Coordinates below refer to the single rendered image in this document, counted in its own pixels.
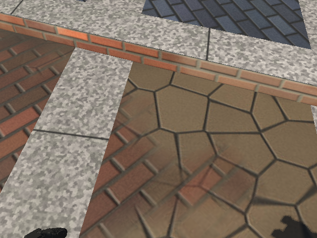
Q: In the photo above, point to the left robot hand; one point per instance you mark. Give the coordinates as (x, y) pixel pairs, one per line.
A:
(47, 233)

